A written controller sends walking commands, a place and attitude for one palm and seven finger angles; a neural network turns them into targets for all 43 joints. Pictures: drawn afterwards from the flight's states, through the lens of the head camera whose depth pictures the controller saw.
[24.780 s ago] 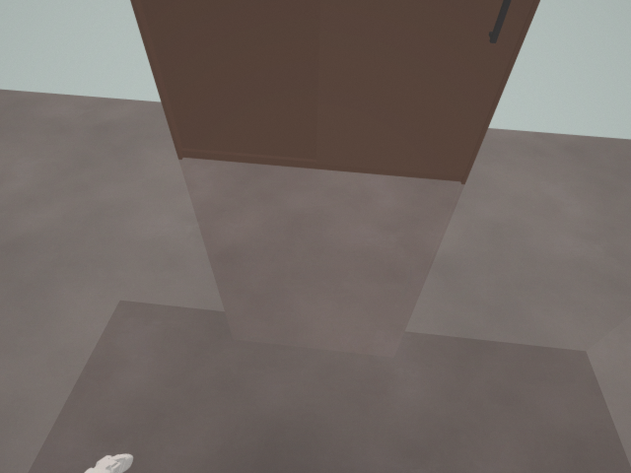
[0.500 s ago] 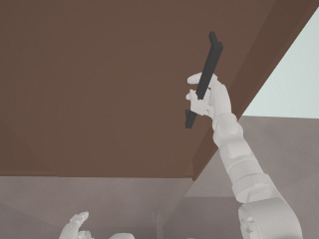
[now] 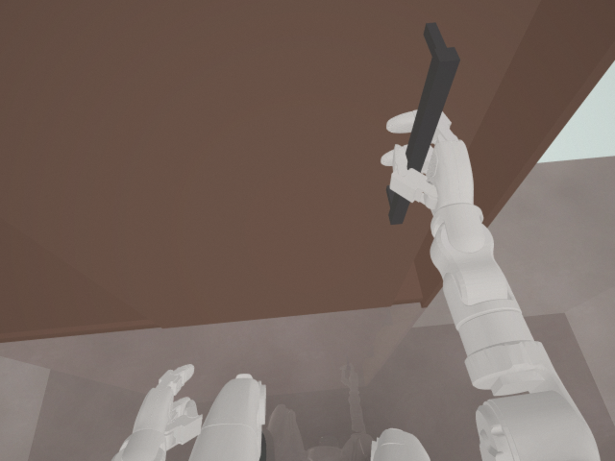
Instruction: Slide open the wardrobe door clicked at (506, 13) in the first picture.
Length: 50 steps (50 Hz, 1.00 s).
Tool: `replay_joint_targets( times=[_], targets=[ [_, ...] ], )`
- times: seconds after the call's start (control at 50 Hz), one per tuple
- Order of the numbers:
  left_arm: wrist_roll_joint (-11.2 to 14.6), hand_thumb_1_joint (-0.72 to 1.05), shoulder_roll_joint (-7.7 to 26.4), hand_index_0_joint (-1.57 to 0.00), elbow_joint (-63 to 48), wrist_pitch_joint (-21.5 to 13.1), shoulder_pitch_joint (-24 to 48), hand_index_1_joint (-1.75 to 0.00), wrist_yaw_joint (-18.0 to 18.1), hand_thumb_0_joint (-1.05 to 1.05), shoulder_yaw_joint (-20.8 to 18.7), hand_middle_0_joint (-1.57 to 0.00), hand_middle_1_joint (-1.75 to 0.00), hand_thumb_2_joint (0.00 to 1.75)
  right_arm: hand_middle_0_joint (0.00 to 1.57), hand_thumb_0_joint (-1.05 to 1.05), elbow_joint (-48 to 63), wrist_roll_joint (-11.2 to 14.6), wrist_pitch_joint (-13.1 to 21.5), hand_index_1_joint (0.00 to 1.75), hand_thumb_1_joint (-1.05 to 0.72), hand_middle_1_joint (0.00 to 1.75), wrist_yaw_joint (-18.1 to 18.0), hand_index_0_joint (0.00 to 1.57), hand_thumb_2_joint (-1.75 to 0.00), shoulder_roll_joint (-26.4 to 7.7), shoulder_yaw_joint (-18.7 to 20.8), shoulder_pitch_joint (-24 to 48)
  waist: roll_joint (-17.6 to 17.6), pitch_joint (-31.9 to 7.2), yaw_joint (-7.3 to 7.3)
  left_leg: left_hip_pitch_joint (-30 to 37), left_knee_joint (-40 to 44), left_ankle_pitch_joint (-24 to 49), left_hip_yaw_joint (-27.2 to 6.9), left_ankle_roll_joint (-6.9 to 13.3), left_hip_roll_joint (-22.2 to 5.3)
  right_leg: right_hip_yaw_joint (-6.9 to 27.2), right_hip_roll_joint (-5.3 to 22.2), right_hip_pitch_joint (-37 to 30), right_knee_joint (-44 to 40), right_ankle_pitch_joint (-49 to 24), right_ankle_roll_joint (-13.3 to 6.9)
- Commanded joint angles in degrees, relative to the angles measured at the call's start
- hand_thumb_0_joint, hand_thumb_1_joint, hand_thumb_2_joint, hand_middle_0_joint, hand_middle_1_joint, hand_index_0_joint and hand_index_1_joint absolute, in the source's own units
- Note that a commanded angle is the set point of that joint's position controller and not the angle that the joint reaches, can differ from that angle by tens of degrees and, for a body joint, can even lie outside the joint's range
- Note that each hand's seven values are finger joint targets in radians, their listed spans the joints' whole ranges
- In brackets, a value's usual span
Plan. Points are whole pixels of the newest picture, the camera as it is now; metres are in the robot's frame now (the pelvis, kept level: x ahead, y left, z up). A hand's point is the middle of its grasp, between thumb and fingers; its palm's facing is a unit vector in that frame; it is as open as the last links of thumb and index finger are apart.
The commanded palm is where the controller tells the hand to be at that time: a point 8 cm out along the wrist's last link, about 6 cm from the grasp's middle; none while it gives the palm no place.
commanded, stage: step sideways, sliding the door along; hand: right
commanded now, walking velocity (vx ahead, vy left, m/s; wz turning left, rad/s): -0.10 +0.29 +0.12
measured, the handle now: (410, 146) +0.47 -0.14 +0.08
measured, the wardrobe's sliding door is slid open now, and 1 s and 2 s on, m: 0.11 0.45 0.51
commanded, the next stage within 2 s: stop walking and hold the door there in 1.44 s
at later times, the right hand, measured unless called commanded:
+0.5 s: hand (297, 181) +0.42 +0.01 +0.09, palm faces +0.24 +0.97 -0.03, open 5.6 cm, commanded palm +0.39 +0.03 +0.09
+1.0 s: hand (109, 203) +0.40 +0.24 +0.09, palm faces +0.13 +0.99 +0.00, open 5.6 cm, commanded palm +0.37 +0.25 +0.09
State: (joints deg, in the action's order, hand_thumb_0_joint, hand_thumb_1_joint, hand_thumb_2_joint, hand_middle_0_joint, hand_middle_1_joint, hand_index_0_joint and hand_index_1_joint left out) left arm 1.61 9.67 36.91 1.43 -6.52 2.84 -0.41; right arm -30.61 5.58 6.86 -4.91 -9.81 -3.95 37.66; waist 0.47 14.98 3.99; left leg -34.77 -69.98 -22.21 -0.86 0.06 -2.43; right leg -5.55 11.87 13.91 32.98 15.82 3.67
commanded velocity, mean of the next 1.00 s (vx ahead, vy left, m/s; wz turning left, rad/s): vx -0.19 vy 0.28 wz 0.18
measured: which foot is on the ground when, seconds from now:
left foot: up 0.00-0.16, down 0.18-0.36, up 0.38-0.64, down 0.66-0.84, up 0.86-1.00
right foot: down 0.00-0.20, up 0.22-0.34, down 0.36-0.68, up 0.70-0.84, down 0.86-1.00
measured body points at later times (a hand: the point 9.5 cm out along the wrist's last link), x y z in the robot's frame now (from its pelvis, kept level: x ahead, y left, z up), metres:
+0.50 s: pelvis +0.03 +0.19 -0.01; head +0.14 +0.16 +0.43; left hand +0.24 +0.40 -0.11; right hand +0.40 -0.04 +0.09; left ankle +0.04 +0.31 -0.66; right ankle +0.04 +0.01 -0.73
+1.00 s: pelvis +0.04 +0.36 +0.00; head +0.13 +0.35 +0.43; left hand +0.26 +0.57 -0.10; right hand +0.38 +0.19 +0.09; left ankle +0.05 +0.49 -0.62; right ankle +0.04 +0.16 -0.73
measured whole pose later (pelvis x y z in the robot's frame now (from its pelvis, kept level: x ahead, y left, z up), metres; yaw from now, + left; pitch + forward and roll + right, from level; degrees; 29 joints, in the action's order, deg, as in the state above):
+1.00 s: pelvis +0.04 +0.36 +0.00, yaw -1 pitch -4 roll +2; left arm 1.4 11.2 32.3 -2.6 -5.1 0.8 -2.2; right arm -4.6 4.1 4.3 -10.1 -5.6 -5.0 16.3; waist 1.1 15.5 5.2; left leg -32.3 -77.5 -31.0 0.9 -1.1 -0.2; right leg -5.8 14.4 11.5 31.3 14.8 5.5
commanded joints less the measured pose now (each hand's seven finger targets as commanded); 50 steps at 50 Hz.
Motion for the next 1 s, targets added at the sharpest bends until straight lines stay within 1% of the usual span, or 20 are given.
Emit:
replay_joint_targets(
  times=[0.0, 0.14, 0.16, 0.2, 0.3, 0.34, 0.36, 0.4, 0.5, 0.62, 0.64, 0.66, 0.68, 0.72, 0.78, 0.8, 0.82, 0.84, 0.9, 0.98],
  targets=[
    [1.52, 0.9, 10.32, -0.2, -8.45, -3.65, -0.64, -0.3, 0.65, 0.0, -3.69, -0.2, -0.3, 0.9, 0.45, 0.0, 21.52, -1.51, 4.86, 1.4, -0.9, 1.4, 3.65, 0.45, -0.9, 10.94, -11.42, 30.78, 16.24, -30.11, -7.13, 7.24, 15.45, 1.01, 7.35, -1.59, -0.42, -1.44, 8.98, -17.44, -5.3, -34.38, -9.86],
    [2.81, 0.9, 7.76, -0.2, -9.14, -5.76, -0.19, -0.3, -0.77, 0.0, -2.76, -0.2, -0.3, 0.9, 0.45, 0.0, 24.7, -1.99, 6.56, 1.4, -0.9, 1.4, 1.73, 0.45, -0.9, 6.01, -8.25, 22.83, 13.91, -30.06, -6.19, 25.55, 47.3, 20.28, 7.85, -1.03, 2.14, 1.09, 4.11, -15.54, 12.37, -33.85, -7.91],
    [3.04, 0.9, 6.28, -0.2, -8.79, -5.83, -0.83, -0.3, -0.78, 0.0, -2.45, -0.2, -0.3, 0.9, 0.45, 0.0, 25.41, -2.82, 6.77, 1.4, -0.9, 1.4, 1.53, 0.45, -0.9, 3.58, -7.21, 21.79, 4.81, -30.69, -6.33, 32.44, 49.87, 34.97, 4.87, 0.07, -1.15, 0.25, -0.02, -8.62, 18.49, -22.59, -6.3],
    [2.25, 0.9, 6.3, -0.2, -9.0, -5.51, 1.87, -0.3, 1.0, 0.0, -3.77, -0.2, -0.3, 0.9, 0.45, 0.0, 23.96, -3.15, 5.04, 1.4, -0.9, 1.4, 0.63, 0.45, -0.9, -2.68, -2.59, 16.67, -32.11, -31.01, -4.22, 37.14, 43.96, 60.13, -10.08, 6.99, -12.53, 2.11, -7.93, 9.08, 34.03, 20.73, -0.46],
    [2.26, 0.9, 6.64, -0.2, -6.8, -7.22, 3.03, -0.3, 1.85, 0.0, -2.85, -0.2, -0.3, 0.9, 0.45, 0.0, 35.91, -1.43, 6.85, 1.4, -0.9, 1.4, -1.13, 0.45, -0.9, 3.2, -5.8, 16.9, -12.31, -31.88, -7.6, 39.6, 29.4, 59.64, -0.31, 5.97, -9.52, 0.48, -5.66, -1.02, -8.48, -1.67, -2.25],
    [1.58, 0.9, 10.99, -0.2, -9.57, -6.39, 3.01, -0.3, 0.78, 0.0, -6.18, -0.2, -0.3, 0.9, 0.45, 0.0, 39.72, 0.28, 6.83, 1.4, -0.9, 1.4, 0.18, 0.45, -0.9, 7.36, -8.64, 15.97, 5.47, -36.93, -6.09, 10.87, 14.96, 10.33, 2.98, -0.79, -1.29, 18.36, 16.03, -30.01, -7.58, -58.41, -12.49],
    [1.58, 0.9, 11.37, -0.2, -10.05, -6.27, 2.13, -0.3, -1.52, 0.0, -5.91, -0.2, -0.3, 0.9, 0.45, 0.0, 37.9, -0.57, 6.61, 1.4, -0.9, 1.4, 0.99, 0.45, -0.9, 9.16, -9.12, 15.71, 3.36, -39.84, -5.71, 6.99, 4.32, -8.95, -1.17, -0.11, 0.08, 17.18, 20.02, -32.37, -4.79, -63.31, -16.27],
    [0.61, 0.9, 9.95, -0.2, -10.19, -6.38, 3.63, -0.3, -2.38, 0.0, -5.55, -0.2, -0.3, 0.9, 0.45, 0.0, 42.21, -1.33, 7.13, 1.4, -0.9, 1.4, 0.92, 0.45, -0.9, 9.17, -9.21, 17.86, 15.02, -35.35, -6.97, 1.88, -0.74, -11.02, -3.29, -0.56, -1.81, 18.67, 19.5, -27.87, -4.37, -54.26, -18.36],
    [0.88, 0.9, 10.74, -0.2, -11.76, -6.14, 3.02, -0.3, -2.5, 0.0, -4.77, -0.2, -0.3, 0.9, 0.45, 0.0, 41.24, -1.71, 4.34, 1.4, -0.9, 1.4, 0.33, 0.45, -0.9, 8.55, -9.57, 12.56, 14.73, -31.25, -6.18, 7.41, 12.92, -5.15, 2.35, -1.18, -1.16, 3.92, 14.5, -25.43, -2.33, -48.28, -10.85],
    [2.93, 0.9, 8.51, -0.2, -12.34, -7.31, 1.73, -0.3, -2.65, 0.0, -3.13, -0.2, -0.3, 0.9, 0.45, 0.0, 41.16, -3.23, 6.36, 1.4, -0.9, 1.4, 0.1, 0.45, -0.9, 5.06, -6.97, 6.85, 12.45, -29.76, -6.07, 26.17, 49.89, 24.15, 8.01, -1.86, 1.41, 1.08, 6.35, -19.95, 11.43, -41.95, -6.86],
    [3.09, 0.9, 6.99, -0.2, -12.59, -7.34, 2.23, -0.3, -2.55, 0.0, -2.66, -0.2, -0.3, 0.9, 0.45, 0.0, 41.94, -3.63, 6.85, 1.4, -0.9, 1.4, 0.1, 0.45, -0.9, 2.91, -5.97, 6.8, 5.18, -30.02, -6.06, 32.26, 51.09, 40.31, 5.51, -1.44, -1.81, -0.08, 3.0, -13.45, 16.09, -29.44, -6.23],
    [2.84, 0.9, 6.05, -0.2, -12.82, -6.65, 1.28, -0.3, -1.88, 0.0, -3.8, -0.2, -0.3, 0.9, 0.45, 0.0, 39.97, -3.75, 6.58, 1.4, -0.9, 1.4, -0.46, 0.45, -0.9, -0.67, -2.92, 5.02, -19.13, -31.15, -5.13, 40.05, 44.17, 65.9, -5.81, 4.38, -10.39, -1.43, -3.55, 1.5, 24.86, 3.1, -0.65],
    [2.04, 0.9, 6.38, -0.2, -13.23, -7.28, 4.21, -0.3, -0.75, 0.0, -3.86, -0.2, -0.3, 0.9, 0.45, 0.0, 39.77, -3.38, 6.14, 1.4, -0.9, 1.4, -0.4, 0.45, -0.9, -1.0, -3.36, 3.12, -30.44, -30.03, -3.13, 37.52, 42.02, 78.72, -13.71, 8.42, -14.2, 2.06, -7.8, 6.99, 34.4, 21.78, -0.17],
    [1.36, 0.9, 3.7, -0.2, -10.39, -8.76, 3.9, -0.3, -0.28, 0.0, -1.24, -0.2, -0.3, 0.9, 0.45, 0.0, 46.15, -2.12, 6.3, 1.4, -0.9, 1.4, -1.25, 0.45, -0.9, 5.44, -7.68, 3.11, -14.12, -29.28, -5.53, 42.95, 38.47, 75.63, -8.99, 9.67, -15.33, 6.26, -6.03, 10.97, 21.3, 21.92, -1.79],
    [1.48, 0.9, 5.48, -0.2, -9.92, -8.28, 4.28, -0.3, 0.28, 0.0, -3.05, -0.2, -0.3, 0.9, 0.45, 0.0, 49.09, -1.48, 7.73, 1.4, -0.9, 1.4, -1.68, 0.45, -0.9, 5.13, -8.2, 1.0, -15.44, -34.82, -6.04, 42.72, 29.15, 78.1, -2.89, 5.07, -10.05, -0.32, -4.54, -5.38, -6.81, -7.29, -2.25],
    [1.66, 0.9, 7.04, -0.2, -10.7, -8.03, 4.57, -0.3, 0.15, 0.0, -4.24, -0.2, -0.3, 0.9, 0.45, 0.0, 50.39, -0.54, 7.67, 1.4, -0.9, 1.4, -1.18, 0.45, -0.9, 5.79, -9.7, 2.07, -11.42, -36.05, -6.82, 29.62, 24.12, 61.57, -0.1, 2.16, -7.07, 2.83, 2.75, -20.94, -10.83, -32.5, -4.79],
    [0.74, 0.9, 9.66, -0.2, -11.98, -7.8, 5.06, -0.3, -1.09, 0.0, -5.47, -0.2, -0.3, 0.9, 0.45, 0.0, 50.74, -0.03, 7.64, 1.4, -0.9, 1.4, 0.35, 0.45, -0.9, 10.22, -12.59, 0.86, 1.25, -37.8, -6.04, 14.04, 13.12, 18.18, 2.1, -0.69, -1.89, 14.57, 16.22, -31.57, -8.24, -62.53, -12.27],
    [0.61, 0.9, 10.99, -0.2, -12.15, -7.42, 4.7, -0.3, -2.61, 0.0, -5.72, -0.2, -0.3, 0.9, 0.45, 0.0, 46.19, -1.64, 7.22, 1.4, -0.9, 1.4, 0.98, 0.45, -0.9, 12.42, -13.2, -0.43, 2.41, -36.79, -5.68, 6.89, 0.42, -8.25, -2.61, -0.7, 0.87, 14.1, 21.86, -31.45, -6.87, -69.56, -16.69],
    [-0.51, 0.9, 9.6, -0.2, -12.87, -6.63, 5.48, -0.3, -1.66, 0.0, -4.82, -0.2, -0.3, 0.9, 0.45, 0.0, 49.92, -2.16, 6.55, 1.4, -0.9, 1.4, 0.22, 0.45, -0.9, 12.11, -13.82, 2.41, 13.29, -30.7, -6.41, -4.64, -12.69, -12.87, -5.37, -1.22, -1.42, 13.43, 22.84, -27.2, -5.84, -53.76, -19.0],
    [-0.13, 0.9, 9.7, -0.2, -13.74, -5.72, 3.67, -0.3, -1.47, 0.0, -3.93, -0.2, -0.3, 0.9, 0.45, 0.0, 46.75, -3.11, 4.2, 1.4, -0.9, 1.4, -0.42, 0.45, -0.9, 12.22, -14.09, 1.79, 12.98, -27.17, -5.15, 0.58, -3.82, -8.38, -0.2, -2.1, -3.66, 0.72, 17.33, -18.27, -5.43, -38.29, -11.89]
  ],
)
